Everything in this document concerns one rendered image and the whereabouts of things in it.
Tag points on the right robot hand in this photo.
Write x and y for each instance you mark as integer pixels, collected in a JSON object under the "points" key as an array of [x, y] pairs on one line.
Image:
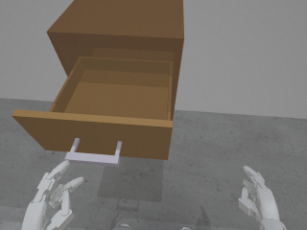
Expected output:
{"points": [[262, 204]]}

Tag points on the left robot hand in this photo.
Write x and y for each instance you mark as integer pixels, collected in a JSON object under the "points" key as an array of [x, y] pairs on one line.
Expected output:
{"points": [[40, 211]]}

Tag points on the handle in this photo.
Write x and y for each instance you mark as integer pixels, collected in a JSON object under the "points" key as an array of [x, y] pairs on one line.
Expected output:
{"points": [[93, 158]]}

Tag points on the cabinet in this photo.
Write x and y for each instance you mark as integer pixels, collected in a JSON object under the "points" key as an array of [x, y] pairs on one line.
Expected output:
{"points": [[127, 29]]}

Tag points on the right robot forearm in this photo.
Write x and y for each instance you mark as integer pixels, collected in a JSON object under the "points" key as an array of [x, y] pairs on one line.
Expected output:
{"points": [[271, 224]]}

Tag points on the drawer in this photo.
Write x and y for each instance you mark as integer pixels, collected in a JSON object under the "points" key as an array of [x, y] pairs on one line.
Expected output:
{"points": [[107, 100]]}

